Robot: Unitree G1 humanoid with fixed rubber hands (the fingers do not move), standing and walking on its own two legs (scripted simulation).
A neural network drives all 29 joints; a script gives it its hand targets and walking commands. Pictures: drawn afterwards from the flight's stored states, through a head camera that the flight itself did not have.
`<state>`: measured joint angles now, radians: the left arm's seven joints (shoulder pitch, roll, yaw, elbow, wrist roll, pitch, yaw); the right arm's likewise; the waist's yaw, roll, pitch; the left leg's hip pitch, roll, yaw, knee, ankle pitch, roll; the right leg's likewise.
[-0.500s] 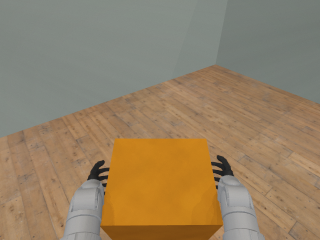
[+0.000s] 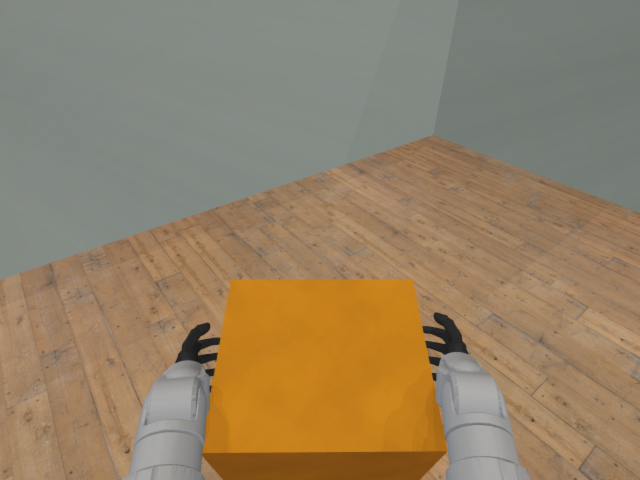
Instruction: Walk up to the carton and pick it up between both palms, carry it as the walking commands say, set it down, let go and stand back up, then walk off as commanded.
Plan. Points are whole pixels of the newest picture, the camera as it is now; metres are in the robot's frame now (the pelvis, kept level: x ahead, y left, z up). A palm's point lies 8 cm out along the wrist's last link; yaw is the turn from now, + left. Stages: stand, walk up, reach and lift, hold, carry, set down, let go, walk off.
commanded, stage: hold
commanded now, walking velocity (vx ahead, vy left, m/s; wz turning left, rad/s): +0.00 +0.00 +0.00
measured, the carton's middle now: (322, 381) +0.31 +0.00 -0.03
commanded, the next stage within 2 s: carry in 0.38 s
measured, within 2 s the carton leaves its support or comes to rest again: neither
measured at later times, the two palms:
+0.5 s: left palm (191, 371) +0.28 +0.17 +0.03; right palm (453, 362) +0.29 -0.18 +0.05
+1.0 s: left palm (265, 353) +0.29 +0.07 +0.06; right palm (562, 400) +0.20 -0.26 +0.09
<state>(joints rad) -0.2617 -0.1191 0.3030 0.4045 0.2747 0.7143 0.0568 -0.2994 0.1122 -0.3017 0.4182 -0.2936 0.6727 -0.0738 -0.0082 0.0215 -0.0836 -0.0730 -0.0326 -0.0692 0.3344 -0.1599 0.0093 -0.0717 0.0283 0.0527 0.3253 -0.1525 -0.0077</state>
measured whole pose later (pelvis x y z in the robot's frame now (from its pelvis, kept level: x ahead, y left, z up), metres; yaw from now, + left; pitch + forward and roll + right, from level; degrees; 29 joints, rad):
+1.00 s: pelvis -0.08 +0.00 -0.03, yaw -15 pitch +4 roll +1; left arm -0.50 -0.06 0.28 -0.05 0.09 1.16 0.19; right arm -0.58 0.06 -0.28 0.02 -0.09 1.10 -0.21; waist -0.05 -0.04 -0.03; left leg -0.41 0.02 0.09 0.70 -0.34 0.01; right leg -0.61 0.07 0.03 0.72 -0.27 -0.01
